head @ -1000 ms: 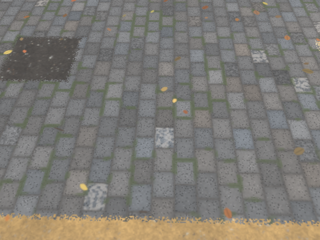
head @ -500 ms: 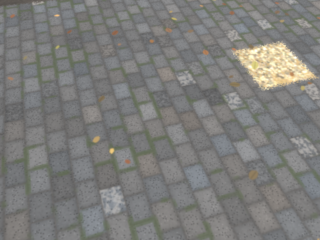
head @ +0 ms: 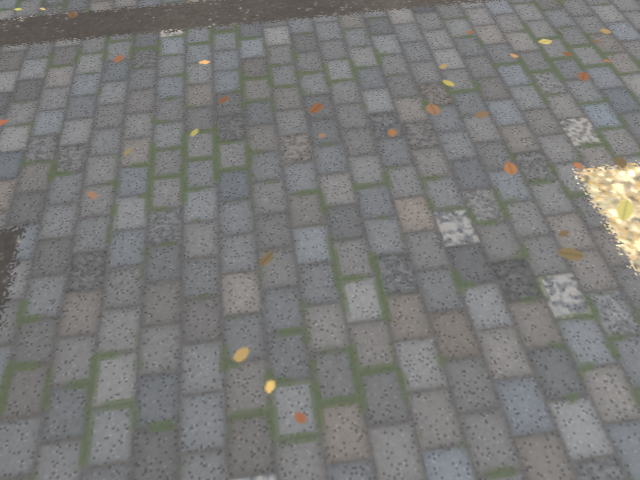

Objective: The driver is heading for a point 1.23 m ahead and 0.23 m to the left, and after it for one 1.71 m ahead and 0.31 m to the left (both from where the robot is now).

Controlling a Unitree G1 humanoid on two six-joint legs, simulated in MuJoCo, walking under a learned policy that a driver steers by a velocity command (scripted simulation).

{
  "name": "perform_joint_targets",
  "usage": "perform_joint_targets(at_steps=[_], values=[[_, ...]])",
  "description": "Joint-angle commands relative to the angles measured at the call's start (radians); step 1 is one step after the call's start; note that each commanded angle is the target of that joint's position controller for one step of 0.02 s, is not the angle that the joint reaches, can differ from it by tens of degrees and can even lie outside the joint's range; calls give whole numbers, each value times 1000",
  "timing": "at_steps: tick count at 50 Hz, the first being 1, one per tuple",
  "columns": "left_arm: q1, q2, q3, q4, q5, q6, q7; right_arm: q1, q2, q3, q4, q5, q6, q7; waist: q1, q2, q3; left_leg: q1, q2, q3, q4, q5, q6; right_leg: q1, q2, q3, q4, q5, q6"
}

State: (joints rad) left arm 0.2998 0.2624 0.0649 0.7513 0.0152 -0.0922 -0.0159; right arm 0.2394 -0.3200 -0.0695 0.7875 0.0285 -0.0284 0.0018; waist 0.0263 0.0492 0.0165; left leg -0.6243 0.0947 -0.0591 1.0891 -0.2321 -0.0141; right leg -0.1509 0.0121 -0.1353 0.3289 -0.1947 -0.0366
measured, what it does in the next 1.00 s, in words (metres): walks ahead, turning left: left foot, then right foot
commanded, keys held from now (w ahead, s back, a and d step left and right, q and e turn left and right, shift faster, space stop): w+q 0.58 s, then w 0.10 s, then w+e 0.32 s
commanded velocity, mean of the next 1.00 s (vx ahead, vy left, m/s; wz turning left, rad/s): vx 0.50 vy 0.00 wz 0.34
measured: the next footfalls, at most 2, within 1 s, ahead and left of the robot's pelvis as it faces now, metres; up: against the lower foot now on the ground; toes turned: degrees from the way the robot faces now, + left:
left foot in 0.28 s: +0.30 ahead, +0.17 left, +0.00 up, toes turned +13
right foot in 0.78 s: +0.63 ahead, +0.07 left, +0.00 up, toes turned +25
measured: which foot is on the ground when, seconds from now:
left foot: up 0.00-0.26, down 0.28-0.80, up 0.82-1.00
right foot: down 0.00-0.30, up 0.32-0.76, down 0.78-1.00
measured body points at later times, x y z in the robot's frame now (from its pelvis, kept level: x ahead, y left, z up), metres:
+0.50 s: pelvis +0.26 +0.09 +0.00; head +0.29 +0.12 +0.45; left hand +0.35 +0.40 -0.10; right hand +0.42 -0.16 -0.10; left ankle +0.26 +0.16 -0.74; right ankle +0.35 -0.09 -0.66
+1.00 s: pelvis +0.55 +0.12 +0.00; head +0.58 +0.12 +0.45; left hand +0.51 +0.40 -0.11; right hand +0.79 -0.08 -0.10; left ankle +0.51 +0.27 -0.68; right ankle +0.60 +0.05 -0.74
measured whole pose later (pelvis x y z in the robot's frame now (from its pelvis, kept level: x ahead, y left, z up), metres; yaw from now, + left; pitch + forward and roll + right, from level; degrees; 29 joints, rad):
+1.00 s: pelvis +0.55 +0.12 +0.00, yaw +20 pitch +1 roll +0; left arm 0.32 0.26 0.05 0.79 -0.01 -0.08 -0.03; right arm 0.20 -0.29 -0.05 0.70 -0.01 -0.08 0.00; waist 0.04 0.03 0.03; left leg -0.51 0.03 -0.06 1.00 -0.31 0.00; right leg -0.23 0.10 0.07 0.36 -0.15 -0.08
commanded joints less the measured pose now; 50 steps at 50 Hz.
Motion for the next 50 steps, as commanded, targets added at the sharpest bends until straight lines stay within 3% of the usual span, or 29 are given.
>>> perform_joint_targets(at_steps=[1,5,8,10,12,13,14,15,16,17,18,19,20,21,24,29,34,37,38,39,40,41,42,43,44,45,47,50], values=[[-68,125,35,-49,3,-24,13,2,-13,-3,-64,-6,3,6,-30,-113,19,-75,42,-48,-102,136,-8,31,-280,129,-198,249,-156],[-36,167,49,-17,-8,-12,26,-130,6,9,-107,-9,-5,35,16,-92,56,-38,26,23,-317,267,13,62,-279,19,-208,250,-133],[-1,189,60,13,-25,5,28,-205,-5,8,-147,-7,-2,50,36,-89,81,-52,17,53,-403,226,45,153,-305,-18,-181,266,-114],[4,207,67,26,-36,19,28,-221,-21,1,-169,-9,1,57,26,-99,76,-30,-9,91,-434,144,76,213,-317,-43,-119,399,-96],[-11,239,75,27,-47,33,32,-153,-57,-20,-170,-11,7,57,-27,-131,7,108,-80,156,-436,41,118,239,-309,-74,44,737,-72],[-30,241,74,24,-53,42,34,-27,-92,-43,-140,-8,10,53,-104,-121,-60,277,-131,184,-480,52,148,206,-281,-103,221,833,-48],[-18,216,62,20,-46,41,37,144,-161,-81,-92,-4,16,38,-181,-83,-151,557,-156,144,-520,96,187,57,-237,-118,469,723,-8],[57,95,23,-27,4,28,32,191,-288,-109,-81,5,20,18,-117,185,-216,893,99,-313,-560,68,329,-366,-105,-104,853,-38,63],[39,79,3,-52,-8,-10,22,183,-279,-93,-126,-2,-1,27,-108,175,-391,1031,243,-791,-758,-154,464,-570,32,152,1048,-432,76],[-95,166,25,-76,-53,-34,12,168,-196,-69,-121,-9,-18,36,-156,52,-293,977,226,-694,-818,-146,393,-671,-24,227,1068,-349,50],[-132,160,21,-91,-59,-48,13,127,-166,-59,-117,-9,-29,35,-128,33,-181,848,189,-560,-813,-80,356,-682,-64,216,1000,-257,29],[-128,154,22,-74,-33,-52,22,58,-130,-48,-125,-7,-31,32,-81,-26,-114,705,144,-447,-808,27,320,-623,-105,217,915,-187,28],[-112,164,30,-66,-14,-45,26,7,-99,-37,-140,-15,-32,27,-42,-11,-85,594,110,-370,-820,130,304,-545,-129,222,845,-140,34],[-99,164,34,-63,-9,-33,24,-15,-88,-33,-155,-24,-32,23,-20,7,-78,529,88,-338,-842,183,300,-489,-136,223,816,-111,42],[-111,125,26,-67,2,-6,24,3,-111,-40,-150,-19,-38,6,-10,-6,-61,436,57,-256,-869,314,307,-460,-119,196,697,-39,84],[-298,81,6,-114,-8,-8,14,73,-127,-45,-121,-9,-28,-18,-76,31,-12,388,-5,-199,-862,197,244,-423,-55,192,336,241,112],[-370,104,6,-129,-20,-30,-16,147,-110,-38,-74,-7,-24,-21,-113,44,6,488,58,-257,-801,139,226,-379,-42,200,187,291,75],[-318,131,14,-118,-22,-35,-21,142,-122,-43,-61,-16,-17,-22,-85,82,13,594,109,-272,-742,289,206,-364,-41,172,163,163,18],[-256,146,23,-100,-19,-37,-18,125,-119,-41,-63,-16,-14,-21,-48,81,-13,609,89,-244,-671,447,189,-281,-18,140,131,142,-11],[-143,177,39,-67,-12,-39,-15,121,-98,-32,-67,-21,-12,-20,3,54,-99,597,34,-189,-514,579,165,-116,-19,142,131,166,-50],[9,228,49,-46,-3,-40,-16,151,-63,-14,-84,-39,-13,-23,46,-60,-257,448,-32,-131,-236,407,130,168,-165,344,168,209,-134],[90,297,70,-10,-10,-29,-26,278,-3,3,-87,-21,-27,-19,3,-367,-339,66,-188,-32,100,-174,37,471,-352,803,47,-8,-300],[91,208,45,-8,-46,-26,-35,221,-75,-2,-89,-18,-41,-16,33,-290,-282,-89,-149,-95,192,-306,39,473,-360,952,-51,-251,-291],[24,160,31,-25,-44,-20,-31,84,-119,-15,-117,-8,-52,-12,50,-187,-133,-143,-102,-89,196,-220,45,350,-323,822,-63,-244,-246],[-14,154,26,-38,-27,-12,-27,6,-106,-10,-135,-17,-63,-11,44,-98,-71,-124,-74,-64,158,-158,47,237,-279,720,-72,-142,-226],[-36,145,22,-40,-22,-7,-24,-28,-95,-12,-149,-33,-73,-9,23,-71,-23,-111,-50,-55,84,-116,41,157,-247,653,-84,-27,-224],[-38,127,13,-41,-17,-5,-15,-14,-69,-12,-153,-46,-77,-7,-12,-121,-43,-24,-29,-45,-32,-71,23,101,-187,568,-105,115,-213],[-10,155,22,-30,-31,0,3,-50,-35,-3,-166,-45,-69,-9,-16,-134,-38,-1,-42,-11,-195,-53,-19,38,-171,505,-125,213,-230]])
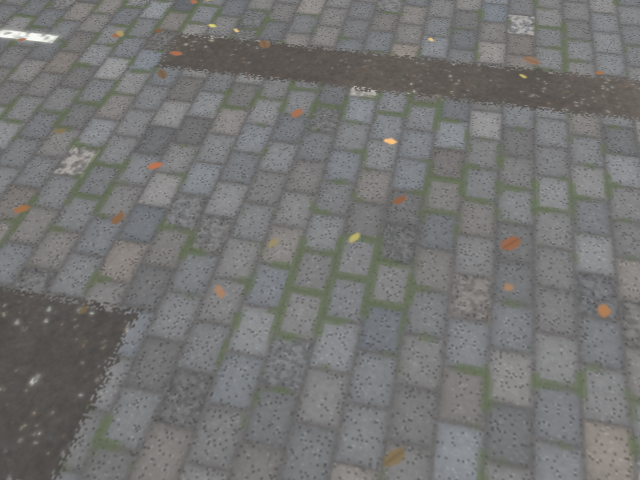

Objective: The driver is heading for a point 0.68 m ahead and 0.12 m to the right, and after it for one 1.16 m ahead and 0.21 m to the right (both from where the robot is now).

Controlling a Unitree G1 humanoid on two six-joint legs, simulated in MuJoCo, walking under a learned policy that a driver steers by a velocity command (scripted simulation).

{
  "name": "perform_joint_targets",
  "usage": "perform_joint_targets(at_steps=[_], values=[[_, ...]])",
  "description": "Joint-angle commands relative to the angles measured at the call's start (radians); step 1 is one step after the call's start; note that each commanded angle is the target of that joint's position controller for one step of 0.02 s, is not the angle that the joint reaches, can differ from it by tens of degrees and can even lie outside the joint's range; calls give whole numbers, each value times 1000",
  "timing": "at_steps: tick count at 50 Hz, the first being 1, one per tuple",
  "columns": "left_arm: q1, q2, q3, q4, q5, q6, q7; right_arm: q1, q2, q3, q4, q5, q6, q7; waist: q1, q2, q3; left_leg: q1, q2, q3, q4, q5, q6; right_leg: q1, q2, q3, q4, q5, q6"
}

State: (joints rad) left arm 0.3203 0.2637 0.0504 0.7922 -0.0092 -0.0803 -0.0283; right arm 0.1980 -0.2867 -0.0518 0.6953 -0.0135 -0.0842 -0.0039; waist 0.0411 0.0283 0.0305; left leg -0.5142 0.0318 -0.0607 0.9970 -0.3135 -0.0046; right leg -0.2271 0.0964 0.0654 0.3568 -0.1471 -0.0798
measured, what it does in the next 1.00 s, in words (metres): walks ahead, turning right: left foot, then right foot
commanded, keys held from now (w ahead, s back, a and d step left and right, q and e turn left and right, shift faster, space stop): w+e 0.78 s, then w+q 0.10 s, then q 0.12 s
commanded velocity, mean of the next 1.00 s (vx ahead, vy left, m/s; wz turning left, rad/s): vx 0.49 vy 0.00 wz -0.44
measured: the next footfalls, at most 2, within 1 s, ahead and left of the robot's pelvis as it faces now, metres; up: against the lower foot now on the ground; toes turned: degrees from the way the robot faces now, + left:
left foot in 0.28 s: +0.32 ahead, +0.13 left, +0.00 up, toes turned -14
right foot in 0.78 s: +0.50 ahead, -0.22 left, +0.00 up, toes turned -30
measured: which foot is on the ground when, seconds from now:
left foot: up 0.00-0.26, down 0.28-0.80, up 0.82-1.00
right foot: down 0.00-0.28, up 0.30-0.76, down 0.78-1.00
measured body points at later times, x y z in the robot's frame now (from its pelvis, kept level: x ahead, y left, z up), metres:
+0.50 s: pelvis +0.26 +0.03 +0.00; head +0.29 +0.03 +0.45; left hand +0.47 +0.27 -0.11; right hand +0.27 -0.27 -0.11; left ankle +0.28 +0.14 -0.75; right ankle +0.26 -0.12 -0.67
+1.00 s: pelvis +0.49 -0.13 +0.00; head +0.52 -0.16 +0.45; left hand +0.72 +0.05 -0.11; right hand +0.46 -0.43 -0.12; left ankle +0.61 +0.01 -0.66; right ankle +0.47 -0.20 -0.75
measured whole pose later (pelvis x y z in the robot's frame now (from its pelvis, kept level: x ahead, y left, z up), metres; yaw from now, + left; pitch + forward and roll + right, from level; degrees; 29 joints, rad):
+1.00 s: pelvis +0.49 -0.13 +0.00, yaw -29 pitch +1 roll +0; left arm 0.25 0.26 0.05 0.71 0.02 -0.06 -0.03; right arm 0.20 -0.32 -0.05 0.79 0.02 -0.06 0.00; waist 0.01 0.04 0.06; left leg -0.61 0.12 -0.04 1.10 -0.29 -0.03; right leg -0.22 0.07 -0.05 0.37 -0.17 -0.09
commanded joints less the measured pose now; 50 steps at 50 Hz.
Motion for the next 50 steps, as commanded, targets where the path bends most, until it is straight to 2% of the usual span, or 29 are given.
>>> perform_joint_targets(at_steps=[1,5,9,11,13,14,15,16,17,18,19,20,22,24,30,34,36,37,38,39,40,41,42,43,44,45,46,48,50], values=[[-22,170,42,-67,-9,-8,22,-45,-57,-15,-83,-2,-12,-4,-22,-108,-41,-101,16,-5,-171,81,-38,89,-247,284,-158,171,-181],[33,184,49,-46,-16,12,40,-180,-41,-7,-105,9,-22,7,24,-112,-22,2,-27,-6,-396,322,-57,15,-205,242,-145,138,-136],[88,176,50,-30,-23,30,48,-259,-64,-15,-128,22,-36,19,39,-118,-19,73,-57,-28,-502,333,-47,54,-221,316,-77,77,-115],[77,183,55,-34,-22,37,51,-236,-88,-26,-124,26,-44,20,12,-140,-21,130,-56,-34,-540,273,-25,82,-235,365,-28,79,-100],[46,152,47,-49,-17,39,49,-92,-128,-48,-88,19,-50,9,-70,-139,-88,356,-25,-28,-598,262,27,39,-181,340,110,144,-58],[29,100,28,-71,-3,34,44,57,-179,-64,-72,4,-51,-1,-140,-62,-214,594,124,-156,-570,211,93,-70,-128,268,355,61,-24],[160,25,5,-94,-18,24,45,157,-259,-83,-44,-4,-34,-2,-103,216,-350,904,354,-544,-613,78,251,-380,10,119,660,-361,40],[171,109,16,-89,-33,22,48,167,-194,-73,-30,15,-25,6,-107,237,-313,877,404,-721,-675,-145,276,-535,-67,105,824,-447,53],[81,173,34,-89,-31,27,48,118,-123,-54,-39,18,-23,6,-124,124,-172,754,349,-585,-700,-161,233,-572,-107,110,879,-357,59],[25,173,38,-97,-22,32,48,67,-99,-43,-40,12,-19,7,-109,62,-92,638,301,-443,-718,-48,202,-551,-138,79,875,-281,69],[-7,160,40,-108,-12,35,45,32,-74,-35,-32,9,-17,9,-91,52,-39,548,261,-349,-745,55,190,-532,-160,70,840,-231,76],[-15,145,42,-115,-13,39,39,13,-61,-29,-24,2,-18,9,-70,75,-17,484,231,-271,-770,124,177,-498,-186,65,814,-197,77],[-21,101,34,-128,-19,49,29,4,-66,-33,-8,5,-25,10,-55,92,-7,419,210,-172,-816,202,181,-466,-204,39,781,-158,84],[-58,84,29,-154,-14,54,24,9,-94,-43,10,9,-32,9,-52,69,1,407,220,-107,-846,275,200,-488,-216,34,721,-105,97],[-212,65,11,-204,-12,40,-8,40,-154,-55,53,16,-21,1,-98,24,19,436,197,99,-853,404,171,-434,-200,-27,408,175,84],[-310,77,12,-256,-15,42,-28,97,-190,-65,87,35,-2,0,-115,24,46,542,236,154,-814,464,141,-428,-178,-72,296,123,43],[-298,103,25,-271,-10,47,-33,100,-216,-72,92,42,12,-4,-87,45,19,588,243,193,-716,722,120,-356,-131,-121,271,20,6],[-248,127,38,-266,-6,51,-32,100,-233,-77,91,45,19,-9,-52,63,-23,596,239,215,-615,896,108,-269,-91,-153,268,-30,-17],[-119,165,62,-235,-7,55,-28,91,-236,-76,88,47,27,-13,26,53,-93,557,216,247,-438,986,85,-90,-48,-173,220,-8,-49],[59,228,96,-188,-11,63,-11,103,-210,-64,81,37,27,-19,109,10,-183,382,180,260,-188,862,48,204,-51,-111,192,30,-91],[93,338,113,-180,-17,62,7,200,-73,-14,35,-9,10,-5,34,-262,-278,-79,41,249,193,26,-11,593,-338,387,162,-40,-245],[123,286,89,-207,-14,49,4,193,-96,-4,47,7,-24,11,64,-224,-468,-200,-42,21,362,-291,-10,673,-476,766,-12,-174,-339],[100,218,67,-187,0,38,-2,86,-174,-30,33,59,-35,21,94,-132,-337,-282,16,-16,389,-210,6,585,-446,605,-36,-145,-271],[43,199,59,-182,1,30,-2,38,-160,-22,17,66,-41,20,65,-109,-213,-282,60,3,324,-129,19,429,-409,452,-39,-61,-230],[-26,167,47,-180,4,25,-1,24,-150,-22,30,47,-38,12,25,-62,-144,-234,101,9,251,-64,17,287,-368,338,-49,35,-195],[-80,135,34,-186,17,18,-2,45,-153,-27,44,37,-24,9,-16,-84,-99,-155,122,3,205,-24,9,170,-338,250,-71,206,-179],[-107,125,31,-184,25,11,-2,84,-145,-27,62,35,-7,9,-45,-98,-93,-83,127,1,191,-7,-2,97,-325,190,-94,327,-175],[-127,130,33,-159,26,-8,0,136,-109,-23,90,31,22,2,-77,-83,-87,-25,107,11,148,25,-30,27,-316,75,-118,545,-178],[-140,135,35,-133,33,-14,10,112,-86,-19,85,27,34,-5,-81,-86,-59,-38,88,1,57,113,-49,1,-298,-25,-137,619,-159]])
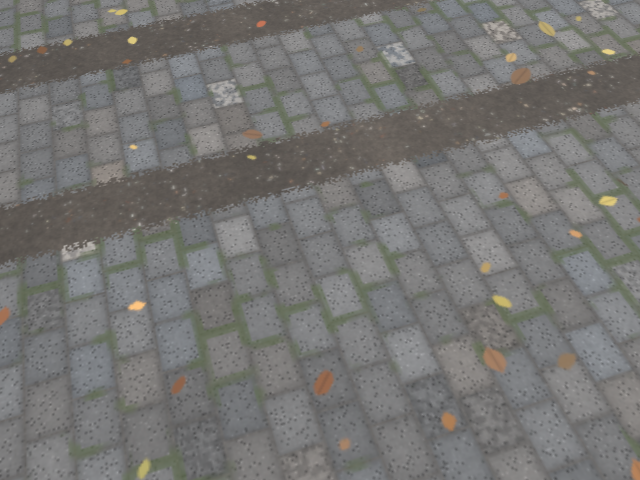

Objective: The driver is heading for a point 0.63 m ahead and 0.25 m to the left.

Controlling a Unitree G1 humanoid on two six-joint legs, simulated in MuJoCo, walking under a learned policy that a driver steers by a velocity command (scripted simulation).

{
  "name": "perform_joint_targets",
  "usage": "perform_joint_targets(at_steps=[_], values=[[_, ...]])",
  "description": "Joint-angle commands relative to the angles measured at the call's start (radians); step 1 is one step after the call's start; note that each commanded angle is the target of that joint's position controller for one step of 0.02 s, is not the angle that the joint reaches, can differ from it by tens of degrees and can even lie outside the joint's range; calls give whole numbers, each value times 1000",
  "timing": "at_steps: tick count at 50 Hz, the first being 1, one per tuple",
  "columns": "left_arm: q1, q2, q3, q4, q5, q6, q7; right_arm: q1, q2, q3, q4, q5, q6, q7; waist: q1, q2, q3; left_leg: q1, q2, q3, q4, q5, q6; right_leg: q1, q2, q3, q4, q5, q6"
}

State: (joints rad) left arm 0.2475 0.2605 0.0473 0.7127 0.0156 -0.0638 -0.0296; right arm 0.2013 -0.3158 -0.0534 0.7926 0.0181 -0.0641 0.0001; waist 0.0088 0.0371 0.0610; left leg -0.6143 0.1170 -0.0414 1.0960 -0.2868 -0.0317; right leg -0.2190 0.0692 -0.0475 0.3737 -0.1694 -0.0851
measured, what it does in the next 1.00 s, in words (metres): walks ahead, turning left: left foot, then right foot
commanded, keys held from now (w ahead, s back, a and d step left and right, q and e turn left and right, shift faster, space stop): q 1.00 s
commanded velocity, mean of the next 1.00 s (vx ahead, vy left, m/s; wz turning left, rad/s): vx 0.07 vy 0.00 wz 0.48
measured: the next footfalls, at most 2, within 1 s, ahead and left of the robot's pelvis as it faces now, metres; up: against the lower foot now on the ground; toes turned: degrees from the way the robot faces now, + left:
left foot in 0.26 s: +0.25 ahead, +0.14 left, +0.00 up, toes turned +9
right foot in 0.70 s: +0.30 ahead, -0.09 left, +0.00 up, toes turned +29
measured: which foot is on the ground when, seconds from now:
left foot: up 0.00-0.24, down 0.26-0.70, up 0.72-1.00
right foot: down 0.00-0.28, up 0.30-0.68, down 0.70-1.00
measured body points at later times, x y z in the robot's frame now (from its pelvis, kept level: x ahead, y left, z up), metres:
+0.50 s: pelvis +0.15 +0.04 -0.01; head +0.20 +0.07 +0.44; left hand +0.25 +0.34 -0.12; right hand +0.36 -0.20 -0.10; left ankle +0.21 +0.13 -0.74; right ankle +0.21 -0.12 -0.69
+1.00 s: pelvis +0.19 +0.00 +0.00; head +0.24 +0.00 +0.45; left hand +0.15 +0.30 -0.10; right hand +0.48 -0.15 -0.10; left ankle +0.11 +0.12 -0.69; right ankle +0.26 -0.11 -0.74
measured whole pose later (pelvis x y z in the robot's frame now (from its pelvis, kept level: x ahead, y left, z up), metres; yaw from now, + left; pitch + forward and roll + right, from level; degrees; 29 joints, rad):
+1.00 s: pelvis +0.19 +0.00 +0.00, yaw +34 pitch +1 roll +1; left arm 0.16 0.26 0.06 0.72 0.01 0.02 0.04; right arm 0.19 -0.32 -0.09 0.62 0.02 0.08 -0.01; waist 0.02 0.03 0.05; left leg -0.47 0.01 -0.03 0.93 -0.40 -0.10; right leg -0.23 -0.06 -0.08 0.44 -0.23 0.00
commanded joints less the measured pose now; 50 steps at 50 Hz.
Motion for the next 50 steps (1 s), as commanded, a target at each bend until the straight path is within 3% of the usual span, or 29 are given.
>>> perform_joint_targets(at_steps=[1,3,5,8,11,12,13,14,15,16,17,18,19,21,23,25,31,34,35,36,37,38,39,40,41,44,46,50], values=[[-75,133,36,-45,10,-30,18,91,-46,-14,-17,-7,14,-9,-46,-99,-84,70,-3,-19,-115,158,-23,-9,-253,39,-157,638,-136],[-83,130,33,-32,12,-24,30,35,-28,-7,-30,-9,9,1,-20,-107,-76,110,-22,6,-285,307,-17,0,-221,-36,-161,602,-106],[-57,148,37,-9,8,-12,41,-24,-24,-5,-57,-10,5,15,12,-102,-81,111,-37,22,-383,383,-11,63,-246,-44,-153,594,-103],[-48,167,47,17,-7,17,53,-51,-49,-15,-93,-11,8,38,21,-101,-77,67,-44,30,-446,301,13,172,-301,-32,-92,596,-103],[-73,178,55,21,-29,48,70,-19,-72,-30,-117,-18,13,58,-6,-113,-81,87,-76,66,-484,151,56,216,-326,-26,51,663,-77],[-90,175,56,16,-36,57,77,43,-84,-40,-107,-18,12,59,-42,-104,-106,170,-108,89,-544,173,79,198,-301,-48,159,702,-50],[-63,162,52,17,-32,59,81,127,-133,-62,-93,-22,8,48,-75,-42,-161,319,-125,59,-632,381,118,153,-231,-80,334,637,6],[-33,134,39,-12,6,50,78,178,-236,-87,-107,-29,11,26,-71,150,-246,549,61,-212,-613,885,218,-64,-117,-105,638,229,83],[18,78,18,-32,19,45,60,156,-252,-81,-132,-44,17,17,-17,279,-377,774,263,-591,-655,973,446,-353,73,18,936,-521,138],[6,139,28,-9,-4,41,43,125,-190,-66,-159,-34,23,20,-58,125,-436,748,236,-551,-692,779,428,-372,3,178,1000,-495,123],[-59,149,31,-26,-27,46,40,58,-151,-57,-178,-23,27,17,-47,62,-337,661,190,-449,-705,617,379,-413,-29,166,990,-425,113],[-83,139,33,-18,-21,55,48,14,-125,-50,-181,-7,36,14,-27,-28,-237,546,142,-377,-734,480,324,-426,-65,152,905,-369,116],[-102,152,40,-21,-9,66,61,-17,-108,-45,-188,0,45,5,-15,-23,-191,456,109,-344,-760,371,293,-399,-88,150,816,-320,120],[-84,124,36,-20,-10,78,64,-40,-121,-50,-202,-18,62,-4,10,57,-162,351,43,-309,-792,295,268,-309,-65,122,690,-264,137],[-72,108,32,-11,-13,74,69,-27,-141,-60,-209,-23,69,-17,4,81,-183,353,34,-303,-786,313,272,-278,-51,121,589,-246,157],[-83,103,29,-9,-11,72,72,-27,-154,-67,-215,-16,75,-29,-6,81,-205,352,27,-314,-777,256,264,-252,-50,133,511,-202,169],[-104,118,38,-17,-21,49,57,-45,-152,-71,-233,-14,101,-32,-28,131,-185,346,10,-419,-764,85,233,-184,-33,144,320,-169,155],[-33,126,49,5,-23,31,43,-68,-140,-67,-242,2,114,-35,16,128,-176,319,-34,-430,-697,109,186,-36,-36,118,55,-40,113],[-4,181,65,7,-9,30,46,-42,-108,-58,-244,2,115,-36,11,54,-183,239,-88,-377,-604,2,136,62,-160,209,-20,-20,69],[-29,280,85,1,16,42,53,-25,-66,-49,-269,1,110,-32,-38,-237,-138,41,-250,-169,-397,-225,72,104,-368,455,-82,71,-60],[-53,248,80,-17,42,41,52,-27,-135,-69,-271,-14,95,-28,-18,-315,-127,-7,-239,-113,-145,-329,24,37,-483,587,-109,162,-177],[-108,193,62,-45,34,38,59,-1,-181,-88,-246,-11,93,-24,-36,-227,-122,3,-203,-131,-12,-270,8,23,-452,506,-86,191,-170],[-151,158,54,-53,16,39,63,24,-175,-92,-216,-6,102,-24,-51,-174,-107,3,-195,-114,43,-212,-9,22,-383,395,-62,192,-120],[-164,142,49,-58,-1,41,68,39,-150,-88,-200,-8,113,-29,-47,-159,-100,-20,-189,-103,96,-161,-26,49,-340,328,-46,190,-90],[-157,136,43,-58,-9,44,72,38,-123,-80,-199,-6,121,-28,-36,-159,-89,-36,-184,-93,135,-137,-42,59,-327,283,-40,239,-91],[-94,151,47,-47,0,61,81,-44,-83,-62,-241,10,122,-22,14,-194,-84,-61,-152,-22,30,-88,-71,139,-306,193,-44,291,-110],[-61,174,57,-40,1,69,83,-82,-71,-54,-264,8,121,-16,42,-213,-106,-42,-122,-8,-69,-100,-82,200,-335,183,-37,319,-126],[-87,221,76,-44,-10,75,68,-85,-64,-45,-280,3,123,0,43,-233,-128,131,-96,60,-261,-119,-60,148,-365,118,-31,360,-130]])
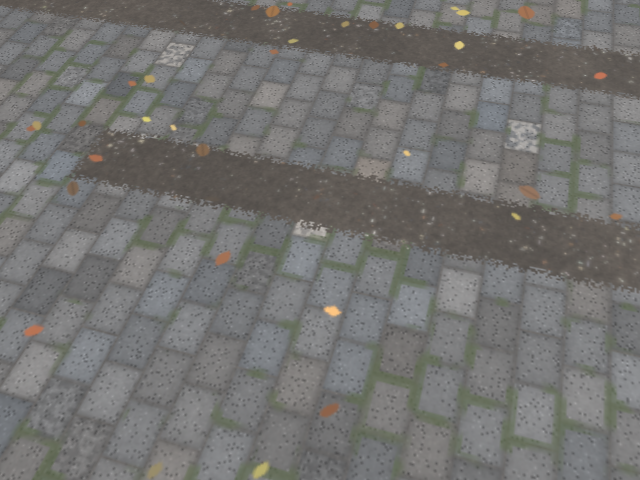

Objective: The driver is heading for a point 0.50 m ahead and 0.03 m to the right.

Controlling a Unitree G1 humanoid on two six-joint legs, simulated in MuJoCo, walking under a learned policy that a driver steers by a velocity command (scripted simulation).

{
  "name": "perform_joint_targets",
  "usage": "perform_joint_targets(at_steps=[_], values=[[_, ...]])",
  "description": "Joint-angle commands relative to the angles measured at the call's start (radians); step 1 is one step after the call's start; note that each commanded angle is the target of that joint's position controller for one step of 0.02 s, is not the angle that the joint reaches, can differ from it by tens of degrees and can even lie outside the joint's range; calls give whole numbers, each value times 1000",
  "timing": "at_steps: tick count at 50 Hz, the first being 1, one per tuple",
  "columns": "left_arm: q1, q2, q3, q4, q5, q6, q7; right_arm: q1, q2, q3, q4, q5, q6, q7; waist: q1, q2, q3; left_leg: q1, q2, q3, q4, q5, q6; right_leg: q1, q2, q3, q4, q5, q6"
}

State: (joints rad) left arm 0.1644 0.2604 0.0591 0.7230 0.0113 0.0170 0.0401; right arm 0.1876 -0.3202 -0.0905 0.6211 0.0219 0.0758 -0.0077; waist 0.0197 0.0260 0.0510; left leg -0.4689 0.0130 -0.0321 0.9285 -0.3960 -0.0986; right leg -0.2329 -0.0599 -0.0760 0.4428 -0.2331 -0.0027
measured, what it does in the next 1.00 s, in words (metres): steps on the spot: left foot, then right foot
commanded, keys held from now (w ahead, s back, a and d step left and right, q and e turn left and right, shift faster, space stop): q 0.20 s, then e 0.80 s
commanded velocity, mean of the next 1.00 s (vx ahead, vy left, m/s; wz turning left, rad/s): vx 0.00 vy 0.00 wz -0.09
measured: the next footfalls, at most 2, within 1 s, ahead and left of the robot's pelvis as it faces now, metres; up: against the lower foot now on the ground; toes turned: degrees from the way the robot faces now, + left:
left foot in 0.12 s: +0.03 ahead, +0.14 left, +0.00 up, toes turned +7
right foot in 0.50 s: +0.06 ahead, -0.09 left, +0.00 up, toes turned +4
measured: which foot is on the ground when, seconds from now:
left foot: up 0.00-0.10, down 0.12-0.56, up 0.58-0.80, down 0.82-1.00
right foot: down 0.00-0.14, up 0.16-0.48, down 0.50-0.82, up 0.84-1.00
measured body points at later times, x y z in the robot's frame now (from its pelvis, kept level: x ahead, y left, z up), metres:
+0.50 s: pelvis +0.01 +0.04 -0.01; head +0.02 +0.04 +0.44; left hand +0.08 +0.33 -0.12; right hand +0.22 -0.17 -0.10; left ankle -0.01 +0.14 -0.74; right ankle +0.02 -0.09 -0.74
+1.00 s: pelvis +0.00 +0.08 +0.00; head +0.03 +0.10 +0.45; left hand +0.19 +0.35 -0.11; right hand +0.07 -0.21 -0.09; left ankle +0.00 +0.17 -0.74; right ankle -0.04 -0.07 -0.65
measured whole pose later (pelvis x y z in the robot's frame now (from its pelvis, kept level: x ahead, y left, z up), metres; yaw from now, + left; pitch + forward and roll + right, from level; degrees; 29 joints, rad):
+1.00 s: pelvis +0.00 +0.08 +0.00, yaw -11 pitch +1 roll -1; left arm 0.18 0.36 0.11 0.72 -0.02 0.06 0.04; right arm 0.21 -0.25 -0.06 0.70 -0.02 -0.01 -0.03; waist -0.01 -0.05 0.04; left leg -0.21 0.00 0.07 0.43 -0.25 0.05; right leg -0.55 0.02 0.11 1.15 -0.38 0.09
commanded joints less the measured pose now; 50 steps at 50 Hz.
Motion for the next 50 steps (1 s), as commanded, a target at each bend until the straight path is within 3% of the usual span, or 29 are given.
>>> perform_joint_targets(at_steps=[1,4,6,7,8,9,10,11,12,16,18,20,22,24,26,27,28,30,31,32,33,36,40,41,42,43,44,46,50], values=[[-6,226,66,-53,-10,-6,-7,-66,-67,-11,-109,-1,-14,11,31,-225,-119,16,4,67,-135,-4,16,157,-242,137,-93,428,-211],[-22,234,71,-45,-33,-10,-16,-28,-73,-19,-103,1,-6,24,1,-217,-117,114,-7,96,-328,82,67,147,-254,111,-36,416,-179],[19,193,62,-17,-42,-16,-20,51,-99,-36,-74,-2,-7,18,-34,-136,-137,322,-31,76,-543,298,134,39,-204,28,104,283,-80],[37,137,46,-27,-3,-19,-25,91,-198,-63,-80,-1,-12,3,-26,101,-157,512,153,-189,-568,621,207,-191,-107,-69,358,-27,18],[-46,108,30,-96,24,-22,-18,88,-277,-72,-101,-32,-28,3,-45,304,-160,519,374,-498,-558,805,425,-444,38,-18,574,-440,82],[-102,161,46,-98,10,-22,-11,99,-216,-57,-98,-48,-51,11,-100,173,-201,482,364,-468,-581,726,472,-447,27,113,724,-447,82],[-100,174,53,-93,-9,-19,-11,53,-189,-44,-87,-44,-65,9,-65,142,-158,433,303,-372,-584,650,417,-445,12,137,751,-364,69],[-59,172,57,-61,-12,-14,-6,-14,-153,-34,-88,-28,-69,1,-30,95,-144,411,247,-289,-579,578,355,-438,-3,137,725,-281,68],[-35,179,59,-43,-6,-7,-2,-60,-112,-18,-90,-13,-68,-5,-15,101,-137,389,221,-243,-575,588,325,-419,-9,131,698,-220,77],[28,106,31,-1,-15,-2,-20,-93,-20,27,-56,-42,-74,-15,10,106,-167,314,155,-99,-579,609,299,-213,-17,104,519,-82,100],[-9,82,12,-8,-13,-1,-29,-79,-26,29,-28,-51,-77,-13,-21,118,-140,292,162,-93,-593,512,300,-130,-24,96,361,-79,94],[-23,119,16,-18,-18,2,-31,-64,-64,21,0,-56,-76,-8,-40,123,-103,271,193,-128,-603,413,320,-92,-15,81,289,-115,83],[-16,155,24,-26,-25,3,-29,-79,-100,11,12,-43,-71,-7,-35,114,-62,263,216,-160,-589,360,326,-96,2,65,233,-125,65],[12,151,23,-24,-20,-2,-29,-81,-111,6,28,-25,-65,-13,-10,84,-45,270,211,-154,-551,373,300,-63,15,51,107,-7,38],[14,210,33,-41,-8,-8,-27,-33,-101,1,39,-29,-69,-23,-35,-28,-62,271,135,-88,-452,287,219,-21,-37,145,69,365,-11],[14,244,47,-32,-22,-8,-25,-23,-80,1,24,-44,-72,-28,-68,-163,-80,243,37,13,-393,220,165,-24,-74,228,61,407,-74],[30,231,50,-39,-28,-10,-26,-71,-65,3,17,-49,-69,-35,-31,-210,-87,217,-29,84,-292,165,114,-28,-127,336,-6,353,-140],[59,214,45,-38,-9,-17,-19,-137,-18,6,-6,-34,-62,-40,8,-283,-88,64,-94,46,-133,-72,93,51,-218,520,-93,334,-248],[78,218,47,-40,-2,-29,-19,-151,-24,2,-16,-27,-59,-36,32,-286,-93,-18,-89,-6,6,-237,91,101,-256,569,-109,380,-284],[75,230,51,-42,-4,-40,-17,-136,-34,-5,-14,-20,-59,-31,23,-230,-111,-58,-66,-46,95,-267,87,131,-260,558,-94,421,-286],[41,235,56,-46,-17,-41,-13,-115,-34,-5,-10,-16,-60,-28,-1,-177,-116,-67,-41,-59,55,-226,82,139,-231,510,-74,421,-250],[-18,225,63,-60,-39,1,0,-96,-3,5,6,-14,-75,-16,-4,-177,-140,55,-55,-15,-176,-65,50,99,-144,435,-47,395,-182],[-54,196,58,-91,-51,34,1,47,-39,-17,53,-11,-80,7,-53,-171,-161,332,-68,24,-550,216,72,-49,-60,422,16,133,-102],[-14,141,44,-89,-35,32,-3,75,-118,-37,48,-26,-75,-4,-35,7,-149,435,125,-172,-623,200,137,-205,28,336,198,-117,-34],[7,123,43,-117,-29,20,-1,36,-212,-53,26,-62,-69,-4,-6,274,-102,360,357,-469,-682,266,298,-383,158,213,418,-396,19],[14,202,65,-109,-20,9,1,5,-167,-35,-3,-82,-85,-3,-11,197,-87,296,405,-512,-702,258,381,-380,92,260,627,-402,35],[24,239,83,-83,-31,12,-2,-56,-110,-18,-11,-73,-96,-7,17,111,-52,265,351,-396,-686,245,354,-382,77,265,705,-328,38],[61,213,84,-42,-28,28,6,-115,-74,-7,-18,-39,-106,-18,27,79,-25,299,250,-225,-664,260,282,-416,62,244,754,-193,66],[-14,158,65,-92,-40,29,-8,-22,-73,-3,2,-43,-94,-44,-34,94,-56,409,234,-88,-648,459,313,-441,48,176,703,-111,119]])
Over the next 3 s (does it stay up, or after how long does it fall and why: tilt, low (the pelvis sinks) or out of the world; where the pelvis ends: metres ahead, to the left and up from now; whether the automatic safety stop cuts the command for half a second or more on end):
stays up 0.52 0.05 -0.01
